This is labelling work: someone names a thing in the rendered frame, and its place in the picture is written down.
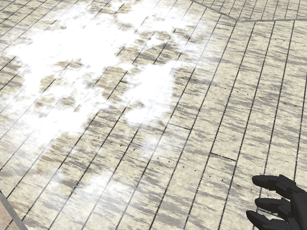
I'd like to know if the right robot hand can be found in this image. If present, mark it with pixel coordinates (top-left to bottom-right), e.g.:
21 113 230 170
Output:
246 174 307 230

